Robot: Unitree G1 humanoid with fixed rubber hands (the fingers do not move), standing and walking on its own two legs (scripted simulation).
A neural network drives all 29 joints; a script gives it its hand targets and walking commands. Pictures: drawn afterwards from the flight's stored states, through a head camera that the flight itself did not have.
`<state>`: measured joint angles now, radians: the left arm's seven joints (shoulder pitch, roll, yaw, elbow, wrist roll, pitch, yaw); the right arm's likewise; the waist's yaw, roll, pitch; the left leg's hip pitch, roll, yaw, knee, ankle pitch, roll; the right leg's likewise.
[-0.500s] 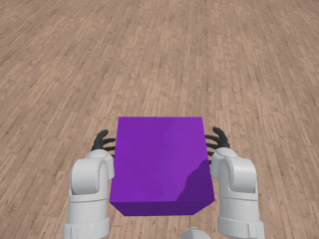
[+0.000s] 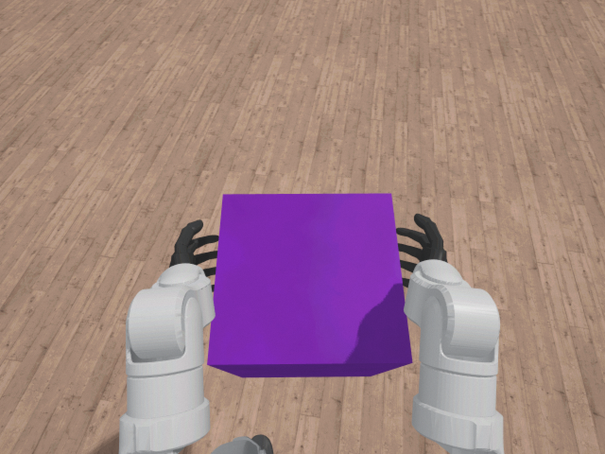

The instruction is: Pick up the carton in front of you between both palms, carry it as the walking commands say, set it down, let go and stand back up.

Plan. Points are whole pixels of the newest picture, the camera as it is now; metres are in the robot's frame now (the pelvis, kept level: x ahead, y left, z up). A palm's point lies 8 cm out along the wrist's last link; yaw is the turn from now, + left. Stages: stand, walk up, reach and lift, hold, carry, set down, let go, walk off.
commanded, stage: carry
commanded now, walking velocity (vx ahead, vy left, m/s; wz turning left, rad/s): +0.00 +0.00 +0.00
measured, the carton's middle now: (306, 297) +0.33 +0.00 -0.03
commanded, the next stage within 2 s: none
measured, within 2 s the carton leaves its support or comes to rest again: neither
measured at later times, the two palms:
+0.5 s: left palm (208, 225) +0.41 +0.13 +0.05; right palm (412, 225) +0.40 -0.15 +0.05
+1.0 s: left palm (215, 260) +0.37 +0.13 +0.01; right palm (423, 259) +0.36 -0.17 +0.01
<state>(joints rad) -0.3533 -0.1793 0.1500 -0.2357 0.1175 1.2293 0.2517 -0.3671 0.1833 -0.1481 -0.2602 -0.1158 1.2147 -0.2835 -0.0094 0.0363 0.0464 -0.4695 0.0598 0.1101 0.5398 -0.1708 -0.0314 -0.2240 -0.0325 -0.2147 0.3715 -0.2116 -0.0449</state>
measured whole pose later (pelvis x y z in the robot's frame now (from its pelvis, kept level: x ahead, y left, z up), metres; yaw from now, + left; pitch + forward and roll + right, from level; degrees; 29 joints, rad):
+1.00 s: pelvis +0.08 -0.01 -0.02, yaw -3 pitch +2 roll +1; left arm -0.20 -0.14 0.15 0.23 0.24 0.70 0.05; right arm -0.22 0.14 -0.17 0.23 -0.25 0.66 -0.05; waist 0.00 -0.01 -0.09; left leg -0.37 0.08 0.18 0.59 -0.25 0.00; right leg -0.16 -0.05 -0.18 0.57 -0.45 -0.02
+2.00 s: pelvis +0.03 -0.01 -0.02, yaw -3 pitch +1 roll +0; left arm -0.19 -0.14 0.14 0.18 0.23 0.76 0.06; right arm -0.21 0.14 -0.16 0.18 -0.24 0.73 -0.05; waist 0.00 0.00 -0.09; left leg -0.40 0.11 0.17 0.51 -0.12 -0.01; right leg -0.23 -0.03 -0.20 0.58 -0.37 -0.05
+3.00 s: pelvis +0.01 +0.08 -0.06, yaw -20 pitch +22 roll -1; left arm -0.55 -0.21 0.41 0.54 0.34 0.24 0.15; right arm -0.61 0.13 -0.48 0.61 -0.35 0.21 0.02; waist -0.02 -0.02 0.03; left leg -1.00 -0.06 -0.06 0.83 -0.22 0.01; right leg -0.91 0.05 0.15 0.88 -0.35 0.06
